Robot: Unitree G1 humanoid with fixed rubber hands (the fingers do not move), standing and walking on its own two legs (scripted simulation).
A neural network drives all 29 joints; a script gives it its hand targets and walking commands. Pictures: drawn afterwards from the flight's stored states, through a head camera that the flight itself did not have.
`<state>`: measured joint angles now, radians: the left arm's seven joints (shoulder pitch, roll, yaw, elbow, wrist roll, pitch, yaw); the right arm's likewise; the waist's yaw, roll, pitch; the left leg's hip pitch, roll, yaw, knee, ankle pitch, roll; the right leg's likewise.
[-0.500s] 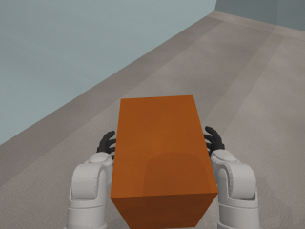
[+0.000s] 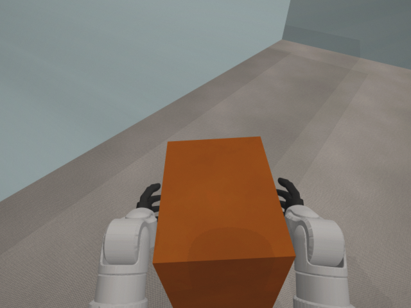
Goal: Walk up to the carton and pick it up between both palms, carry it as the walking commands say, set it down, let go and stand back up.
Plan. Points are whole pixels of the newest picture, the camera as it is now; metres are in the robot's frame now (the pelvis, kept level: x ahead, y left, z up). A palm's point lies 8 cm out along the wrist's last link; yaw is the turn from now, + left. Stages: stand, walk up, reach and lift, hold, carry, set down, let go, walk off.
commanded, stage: carry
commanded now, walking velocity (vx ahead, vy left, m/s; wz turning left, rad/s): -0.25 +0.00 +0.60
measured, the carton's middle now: (218, 231) +0.27 +0.00 +0.03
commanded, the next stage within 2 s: none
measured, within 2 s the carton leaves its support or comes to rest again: neither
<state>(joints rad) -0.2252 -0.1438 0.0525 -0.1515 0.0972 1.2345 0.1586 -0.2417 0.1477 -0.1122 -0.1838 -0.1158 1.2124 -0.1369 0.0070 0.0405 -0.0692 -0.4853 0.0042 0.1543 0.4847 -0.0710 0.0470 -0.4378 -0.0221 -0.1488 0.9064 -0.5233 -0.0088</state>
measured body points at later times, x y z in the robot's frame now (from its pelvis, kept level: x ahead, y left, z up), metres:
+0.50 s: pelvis -0.11 +0.05 +0.01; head -0.11 +0.05 +0.46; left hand +0.15 +0.22 +0.07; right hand +0.19 -0.05 +0.09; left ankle -0.09 +0.15 -0.72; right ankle -0.03 -0.06 -0.70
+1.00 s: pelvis -0.02 +0.00 +0.02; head -0.01 +0.00 +0.47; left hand +0.29 +0.02 +0.08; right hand +0.20 -0.23 +0.09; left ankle -0.04 +0.17 -0.72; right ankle -0.04 -0.10 -0.71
